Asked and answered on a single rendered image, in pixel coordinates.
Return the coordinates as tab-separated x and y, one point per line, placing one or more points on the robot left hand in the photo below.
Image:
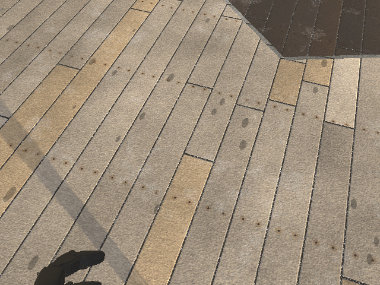
67	264

